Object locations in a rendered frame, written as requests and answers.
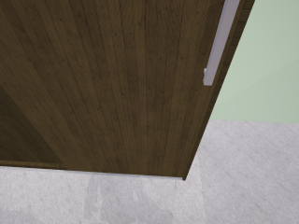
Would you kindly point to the wardrobe door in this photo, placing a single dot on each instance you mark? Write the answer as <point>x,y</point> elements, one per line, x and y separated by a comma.
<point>19,139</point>
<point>113,86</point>

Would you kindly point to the handle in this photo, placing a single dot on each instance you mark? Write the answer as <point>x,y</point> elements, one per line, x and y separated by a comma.
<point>223,30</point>

